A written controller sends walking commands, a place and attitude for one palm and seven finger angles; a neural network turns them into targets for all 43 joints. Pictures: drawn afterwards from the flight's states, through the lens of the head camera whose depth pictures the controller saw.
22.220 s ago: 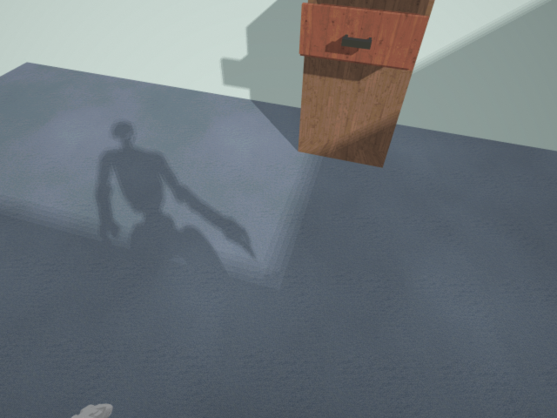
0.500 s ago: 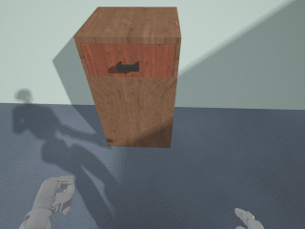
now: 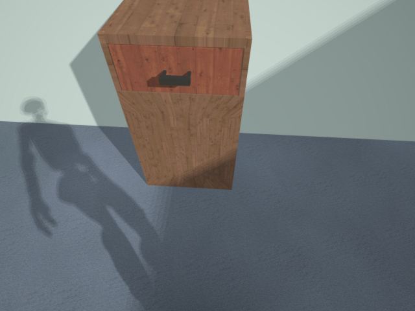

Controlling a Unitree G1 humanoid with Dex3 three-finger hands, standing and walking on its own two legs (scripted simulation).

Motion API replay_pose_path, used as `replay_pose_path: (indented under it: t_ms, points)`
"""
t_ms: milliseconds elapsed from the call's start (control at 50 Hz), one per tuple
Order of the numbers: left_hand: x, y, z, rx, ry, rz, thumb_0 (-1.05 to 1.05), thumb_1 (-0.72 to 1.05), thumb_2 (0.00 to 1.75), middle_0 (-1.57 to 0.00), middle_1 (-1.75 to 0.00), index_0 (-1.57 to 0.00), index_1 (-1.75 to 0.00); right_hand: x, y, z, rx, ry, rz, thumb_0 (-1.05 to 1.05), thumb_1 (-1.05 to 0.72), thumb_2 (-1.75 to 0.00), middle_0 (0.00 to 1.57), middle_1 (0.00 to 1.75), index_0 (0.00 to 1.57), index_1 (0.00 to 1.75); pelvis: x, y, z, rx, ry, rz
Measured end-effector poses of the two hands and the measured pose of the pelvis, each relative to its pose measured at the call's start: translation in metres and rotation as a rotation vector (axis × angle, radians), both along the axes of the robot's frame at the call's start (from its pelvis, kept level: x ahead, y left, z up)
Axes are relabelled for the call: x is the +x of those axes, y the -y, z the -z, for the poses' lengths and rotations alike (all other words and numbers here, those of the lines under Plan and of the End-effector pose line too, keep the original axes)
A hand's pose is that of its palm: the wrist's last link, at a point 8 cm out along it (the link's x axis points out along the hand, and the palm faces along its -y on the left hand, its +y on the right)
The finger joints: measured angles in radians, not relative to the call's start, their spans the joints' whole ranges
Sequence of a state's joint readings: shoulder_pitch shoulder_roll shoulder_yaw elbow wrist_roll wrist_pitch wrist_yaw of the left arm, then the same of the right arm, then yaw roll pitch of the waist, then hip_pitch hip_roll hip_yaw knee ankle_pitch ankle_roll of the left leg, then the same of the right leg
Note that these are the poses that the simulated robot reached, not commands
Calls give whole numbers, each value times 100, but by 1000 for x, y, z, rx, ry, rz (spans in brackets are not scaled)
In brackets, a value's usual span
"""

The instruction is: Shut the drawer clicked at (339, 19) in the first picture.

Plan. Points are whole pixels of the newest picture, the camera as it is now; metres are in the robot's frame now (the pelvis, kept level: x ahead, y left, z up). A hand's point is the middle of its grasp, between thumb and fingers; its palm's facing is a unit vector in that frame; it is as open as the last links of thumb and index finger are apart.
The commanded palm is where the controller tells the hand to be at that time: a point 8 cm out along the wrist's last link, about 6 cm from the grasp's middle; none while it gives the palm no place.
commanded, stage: let the arm hang, fingers relaxed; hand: left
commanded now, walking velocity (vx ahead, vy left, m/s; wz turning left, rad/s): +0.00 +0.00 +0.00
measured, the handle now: (175, 76) +0.83 +0.17 -0.02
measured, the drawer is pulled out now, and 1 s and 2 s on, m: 0.00 0.00 0.00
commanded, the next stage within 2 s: look to check the result in 0.46 s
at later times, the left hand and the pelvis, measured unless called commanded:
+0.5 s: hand out of the picture +0.04 +0.16 -0.17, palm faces +0.01 -0.98 -0.21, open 7.3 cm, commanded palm none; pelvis +0.02 -0.01 +0.00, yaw -1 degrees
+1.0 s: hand out of the picture +0.04 +0.16 -0.17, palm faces +0.01 -0.97 -0.23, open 7.4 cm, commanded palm none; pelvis +0.03 -0.02 +0.00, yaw -1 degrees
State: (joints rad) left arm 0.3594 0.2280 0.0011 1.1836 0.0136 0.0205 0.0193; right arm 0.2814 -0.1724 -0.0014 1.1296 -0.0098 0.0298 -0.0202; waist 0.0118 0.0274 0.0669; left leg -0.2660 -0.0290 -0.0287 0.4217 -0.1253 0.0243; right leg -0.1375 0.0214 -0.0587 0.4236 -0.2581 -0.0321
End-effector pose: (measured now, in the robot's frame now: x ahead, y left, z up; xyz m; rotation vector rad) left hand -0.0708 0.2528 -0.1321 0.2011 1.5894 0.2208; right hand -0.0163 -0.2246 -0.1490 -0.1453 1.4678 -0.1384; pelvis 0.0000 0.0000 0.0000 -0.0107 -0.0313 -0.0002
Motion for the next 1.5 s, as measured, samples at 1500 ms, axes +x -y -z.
replay_pose_path:
  t_ms: [1500]
  points:
    - [129, 28, 1, -6, 230, 83, 0, 90, 90, -20, -30, -20, -30, 59, 43, -7, -51, 87, 11, 0, -91, -90, 20, 30, 20, 30, 32, 24, -4, 15, 5, 25]
